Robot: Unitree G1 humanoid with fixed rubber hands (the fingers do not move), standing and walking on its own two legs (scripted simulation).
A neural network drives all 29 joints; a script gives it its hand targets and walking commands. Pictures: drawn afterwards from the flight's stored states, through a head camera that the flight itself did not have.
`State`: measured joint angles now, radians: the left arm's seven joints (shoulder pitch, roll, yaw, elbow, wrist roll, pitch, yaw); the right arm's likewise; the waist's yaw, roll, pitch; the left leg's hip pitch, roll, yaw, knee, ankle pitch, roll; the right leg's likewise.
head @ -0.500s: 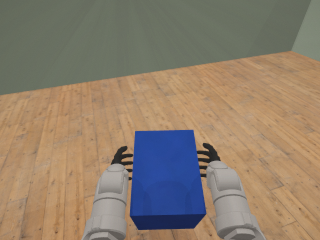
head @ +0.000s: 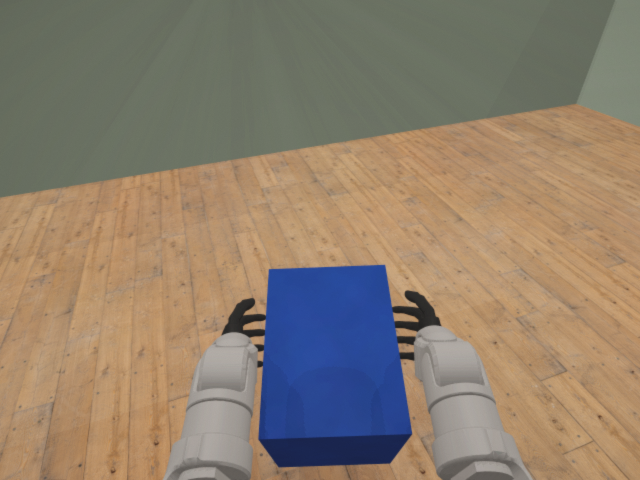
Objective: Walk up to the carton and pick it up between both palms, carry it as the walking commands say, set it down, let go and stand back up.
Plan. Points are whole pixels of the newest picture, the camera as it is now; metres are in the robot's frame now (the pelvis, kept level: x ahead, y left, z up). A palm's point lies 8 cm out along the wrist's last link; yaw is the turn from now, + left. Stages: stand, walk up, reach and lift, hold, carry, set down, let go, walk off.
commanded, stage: hold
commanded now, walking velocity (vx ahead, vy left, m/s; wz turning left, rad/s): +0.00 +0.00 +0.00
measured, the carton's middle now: (330, 368) +0.32 +0.00 -0.03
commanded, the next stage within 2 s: carry in 0.10 s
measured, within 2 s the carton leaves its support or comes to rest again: neither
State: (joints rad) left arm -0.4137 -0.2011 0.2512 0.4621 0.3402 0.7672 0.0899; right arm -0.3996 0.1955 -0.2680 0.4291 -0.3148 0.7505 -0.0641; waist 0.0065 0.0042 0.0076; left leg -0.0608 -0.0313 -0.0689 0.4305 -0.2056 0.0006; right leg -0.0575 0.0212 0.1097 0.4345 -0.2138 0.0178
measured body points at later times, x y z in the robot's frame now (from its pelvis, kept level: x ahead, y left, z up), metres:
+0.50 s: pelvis -0.02 +0.00 -0.02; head +0.01 -0.01 +0.43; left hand +0.34 +0.14 +0.07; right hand +0.36 -0.11 +0.07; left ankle +0.02 +0.11 -0.73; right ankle +0.03 -0.13 -0.74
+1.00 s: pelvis -0.06 -0.01 -0.01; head +0.04 +0.03 +0.42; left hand +0.27 +0.27 +0.08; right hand +0.37 +0.05 +0.07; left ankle -0.02 +0.10 -0.74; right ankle -0.02 -0.15 -0.71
